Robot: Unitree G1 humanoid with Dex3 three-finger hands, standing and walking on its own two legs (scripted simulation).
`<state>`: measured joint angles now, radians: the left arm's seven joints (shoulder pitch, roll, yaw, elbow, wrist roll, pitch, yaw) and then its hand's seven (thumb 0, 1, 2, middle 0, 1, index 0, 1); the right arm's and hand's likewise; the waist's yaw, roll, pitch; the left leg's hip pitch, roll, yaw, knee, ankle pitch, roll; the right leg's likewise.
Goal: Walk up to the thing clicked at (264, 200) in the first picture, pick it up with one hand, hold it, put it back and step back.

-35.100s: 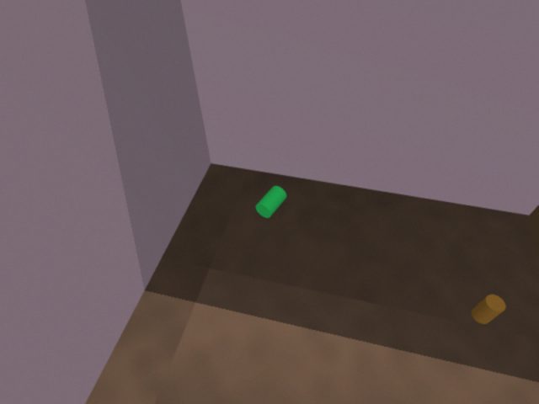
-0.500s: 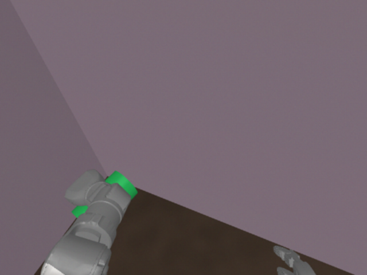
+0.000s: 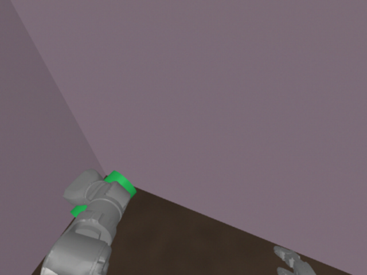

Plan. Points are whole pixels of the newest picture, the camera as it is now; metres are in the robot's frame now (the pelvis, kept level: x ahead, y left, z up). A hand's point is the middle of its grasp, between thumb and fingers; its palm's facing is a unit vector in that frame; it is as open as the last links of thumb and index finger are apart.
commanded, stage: crouch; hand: left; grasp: from above
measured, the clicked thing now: (105, 201) +0.32 +0.23 -0.08
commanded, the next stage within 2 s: none
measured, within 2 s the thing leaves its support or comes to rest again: neither
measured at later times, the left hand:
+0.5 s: hand (104, 217) +0.30 +0.24 -0.13, palm faces -0.36 -0.36 -0.86, open 11.1 cm
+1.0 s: hand (125, 221) +0.39 +0.25 -0.38, palm faces -0.18 -0.37 -0.91, open 11.1 cm
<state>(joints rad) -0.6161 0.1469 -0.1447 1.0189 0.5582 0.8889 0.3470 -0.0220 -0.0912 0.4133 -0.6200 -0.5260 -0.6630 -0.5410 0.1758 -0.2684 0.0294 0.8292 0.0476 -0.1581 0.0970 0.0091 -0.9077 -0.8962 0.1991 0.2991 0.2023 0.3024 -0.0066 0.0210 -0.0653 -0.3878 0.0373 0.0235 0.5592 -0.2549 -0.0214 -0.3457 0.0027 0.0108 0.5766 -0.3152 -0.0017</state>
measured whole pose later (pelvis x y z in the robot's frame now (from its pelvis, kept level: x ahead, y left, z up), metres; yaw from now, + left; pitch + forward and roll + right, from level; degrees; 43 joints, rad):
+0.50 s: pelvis -0.02 +0.01 -0.03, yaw +0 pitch +12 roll -1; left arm -0.69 0.18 -0.07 1.29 0.65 0.66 0.42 -0.02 -0.11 0.44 -0.55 -0.68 -0.60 -0.67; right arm 0.22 -0.26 0.01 0.83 0.01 -0.19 0.11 0.01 -0.87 -0.88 0.20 0.30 0.21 0.30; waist -0.06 -0.02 -0.08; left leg -0.68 0.05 0.01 0.78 -0.32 -0.02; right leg -0.62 0.01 0.01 0.78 -0.37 0.00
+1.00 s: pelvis -0.08 +0.01 -0.25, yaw -5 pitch +36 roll -6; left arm -1.09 0.49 0.25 1.51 0.68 0.48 0.61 -0.01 -0.12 0.48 -0.58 -0.61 -0.63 -0.60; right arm 0.13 -0.22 0.02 0.89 -0.08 -0.18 0.16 0.00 -0.89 -0.89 0.20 0.30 0.20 0.30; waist -0.21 0.05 -0.15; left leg -1.85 0.08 -0.08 1.79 -0.58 -0.01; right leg -1.76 0.05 -0.05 1.76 -0.63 0.01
